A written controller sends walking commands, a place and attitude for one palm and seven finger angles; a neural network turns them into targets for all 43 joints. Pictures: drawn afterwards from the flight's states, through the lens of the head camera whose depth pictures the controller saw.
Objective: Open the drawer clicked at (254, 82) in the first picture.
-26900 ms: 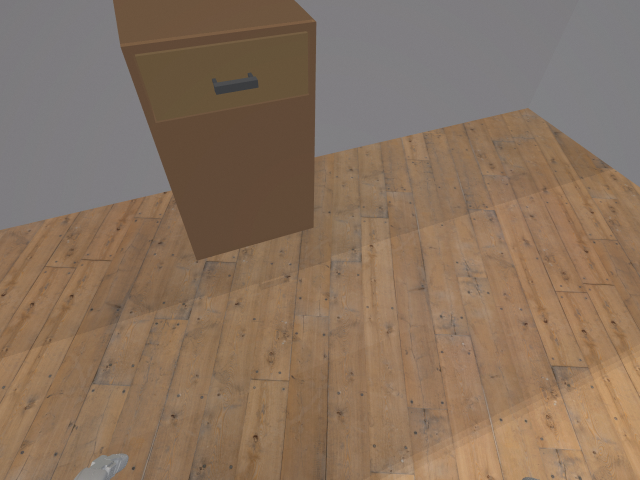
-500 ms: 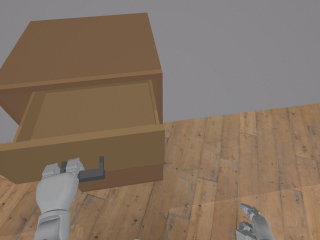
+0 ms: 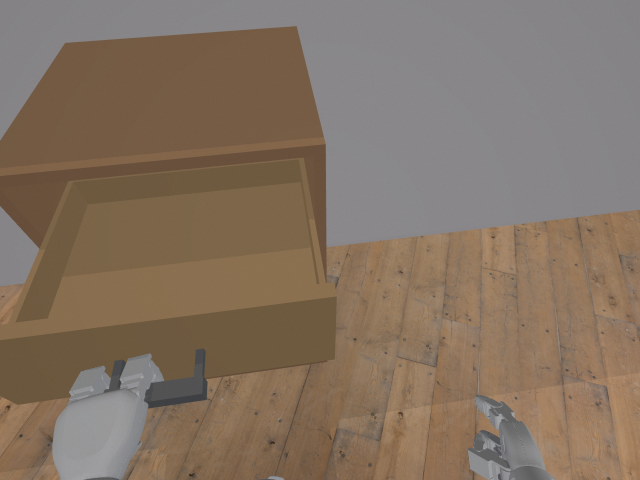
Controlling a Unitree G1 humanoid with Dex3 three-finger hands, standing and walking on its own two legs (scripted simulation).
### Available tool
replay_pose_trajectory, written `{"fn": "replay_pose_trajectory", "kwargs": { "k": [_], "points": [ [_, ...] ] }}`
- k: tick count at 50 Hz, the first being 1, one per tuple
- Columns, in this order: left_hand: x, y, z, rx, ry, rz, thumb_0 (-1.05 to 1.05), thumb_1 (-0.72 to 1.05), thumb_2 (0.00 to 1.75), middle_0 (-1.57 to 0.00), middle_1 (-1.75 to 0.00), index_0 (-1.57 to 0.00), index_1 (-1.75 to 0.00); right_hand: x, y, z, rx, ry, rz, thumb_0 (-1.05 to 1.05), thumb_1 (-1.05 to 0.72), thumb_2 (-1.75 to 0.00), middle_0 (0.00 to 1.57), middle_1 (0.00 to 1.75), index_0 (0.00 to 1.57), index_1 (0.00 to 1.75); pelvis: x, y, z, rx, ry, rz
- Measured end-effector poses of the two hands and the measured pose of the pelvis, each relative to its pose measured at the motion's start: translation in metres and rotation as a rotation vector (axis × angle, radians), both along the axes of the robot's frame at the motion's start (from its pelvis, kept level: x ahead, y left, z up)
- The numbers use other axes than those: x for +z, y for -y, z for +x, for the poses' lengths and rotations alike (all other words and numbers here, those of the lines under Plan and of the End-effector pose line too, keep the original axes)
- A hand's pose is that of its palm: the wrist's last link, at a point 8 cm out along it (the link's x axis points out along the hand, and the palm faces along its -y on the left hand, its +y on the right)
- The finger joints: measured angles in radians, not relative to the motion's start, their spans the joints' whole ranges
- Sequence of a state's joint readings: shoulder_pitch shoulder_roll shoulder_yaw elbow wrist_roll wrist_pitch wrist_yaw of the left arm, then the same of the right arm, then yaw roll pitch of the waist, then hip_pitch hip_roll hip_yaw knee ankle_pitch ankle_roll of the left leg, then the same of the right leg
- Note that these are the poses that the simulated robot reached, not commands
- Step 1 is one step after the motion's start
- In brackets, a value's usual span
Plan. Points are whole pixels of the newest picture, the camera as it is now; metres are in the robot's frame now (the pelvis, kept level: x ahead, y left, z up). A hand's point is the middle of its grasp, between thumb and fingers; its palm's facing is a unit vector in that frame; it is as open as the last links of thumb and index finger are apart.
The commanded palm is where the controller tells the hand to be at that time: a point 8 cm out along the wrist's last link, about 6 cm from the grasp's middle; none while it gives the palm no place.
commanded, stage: pull the drawer open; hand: left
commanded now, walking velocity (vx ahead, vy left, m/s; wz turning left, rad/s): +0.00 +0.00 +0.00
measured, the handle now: (157, 378) +0.23 +0.23 +0.00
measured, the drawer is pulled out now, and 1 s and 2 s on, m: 0.25 0.30 0.30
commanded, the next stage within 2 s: open the thumb to release the handle in 0.84 s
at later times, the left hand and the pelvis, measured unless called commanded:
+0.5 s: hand out of the picture +0.12 +0.24 -0.02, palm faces -0.03 -0.11 -0.99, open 5.6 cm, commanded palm +0.08 +0.23 +0.03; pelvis -0.01 -0.01 -0.01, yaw +0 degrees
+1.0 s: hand out of the picture +0.12 +0.25 -0.02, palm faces -0.03 -0.10 -0.99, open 6.1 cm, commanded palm +0.10 +0.24 +0.03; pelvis -0.01 +0.00 -0.01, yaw -1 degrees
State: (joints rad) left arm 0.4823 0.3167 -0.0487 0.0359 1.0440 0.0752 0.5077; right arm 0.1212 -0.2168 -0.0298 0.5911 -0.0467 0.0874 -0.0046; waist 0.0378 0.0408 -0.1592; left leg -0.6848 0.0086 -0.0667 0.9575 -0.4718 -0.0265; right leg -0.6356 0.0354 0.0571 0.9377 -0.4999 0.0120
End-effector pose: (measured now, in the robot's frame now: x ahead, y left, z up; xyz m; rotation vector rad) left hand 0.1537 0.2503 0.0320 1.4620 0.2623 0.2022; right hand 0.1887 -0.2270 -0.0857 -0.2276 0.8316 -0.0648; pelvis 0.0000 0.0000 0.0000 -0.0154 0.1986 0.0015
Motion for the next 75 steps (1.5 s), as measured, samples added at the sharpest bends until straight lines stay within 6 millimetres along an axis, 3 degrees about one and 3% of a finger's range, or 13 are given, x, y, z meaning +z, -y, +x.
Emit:
{"fn": "replay_pose_trajectory", "kwargs": {
  "k": [21, 39, 48, 53, 59, 71, 75],
  "points": [
    [0.001, 0.011, -0.046, 0.017, -0.01, -0.012, -0.01, 0.75, 0.79, -0.41, -1.35, -0.38, -1.35, 0.0, -0.012, 0.007, 0.066, 0.047, 0.035, 0.01, -0.9, -0.9, 0.2, 0.3, 0.2, 0.3, -0.006, 0.006, -0.01, 0.006, 0.012, 0.004],
    [0.002, 0.008, -0.054, -0.031, -0.027, -0.033, 0.0, 0.76, 0.78, -0.39, -1.35, -0.29, -1.24, 0.002, 0.001, -0.002, 0.04, 0.048, 0.015, 0.01, -0.9, -0.9, 0.2, 0.3, 0.2, 0.3, -0.01, 0.003, -0.009, -0.017, -0.001, 0.001],
    [0.002, 0.007, -0.054, -0.043, -0.016, -0.025, -0.01, 0.75, 0.8, -0.4, -1.35, -0.29, -1.23, -0.003, -0.009, -0.001, 0.047, 0.042, 0.027, 0.01, -0.9, -0.9, 0.2, 0.3, 0.2, 0.3, -0.013, -0.003, -0.008, -0.016, -0.018, -0.002],
    [0.001, -0.007, -0.052, -0.007, 0.009, 0.04, -0.01, 0.71, 0.8, -0.4, -1.35, -0.33, -1.27, -0.01, -0.015, 0.001, 0.067, 0.029, 0.024, 0.01, -0.9, -0.9, 0.2, 0.3, 0.2, 0.3, -0.016, -0.004, -0.011, 0.0, -0.02, -0.007],
    [0.001, -0.005, -0.051, 0.051, 0.01, -0.012, -0.01, 0.52, 0.73, -0.39, -1.32, -0.36, -1.28, -0.009, -0.02, 0.001, 0.066, 0.031, 0.033, 0.01, -0.9, -0.9, 0.2, 0.3, 0.2, 0.3, -0.012, -0.004, -0.012, 0.013, -0.01, -0.009],
    [0.001, -0.001, -0.05, 0.017, -0.015, -0.013, 0.0, -0.17, 0.44, -0.34, -1.24, -0.34, -1.23, 0.003, -0.015, 0.002, 0.076, 0.06, 0.014, 0.01, -0.9, -0.9, 0.2, 0.3, 0.2, 0.3, -0.007, -0.001, -0.014, 0.016, 0.006, -0.009],
    [0.001, 0.0, -0.051, 0.014, -0.011, -0.007, 0.0, -0.33, 0.37, -0.33, -1.22, -0.32, -1.21, 0.003, -0.012, 0.002, 0.076, 0.063, 0.008, 0.01, -0.9, -0.9, 0.2, 0.3, 0.2, 0.3, -0.007, 0.0, -0.016, 0.017, 0.007, -0.01]
  ]
}}
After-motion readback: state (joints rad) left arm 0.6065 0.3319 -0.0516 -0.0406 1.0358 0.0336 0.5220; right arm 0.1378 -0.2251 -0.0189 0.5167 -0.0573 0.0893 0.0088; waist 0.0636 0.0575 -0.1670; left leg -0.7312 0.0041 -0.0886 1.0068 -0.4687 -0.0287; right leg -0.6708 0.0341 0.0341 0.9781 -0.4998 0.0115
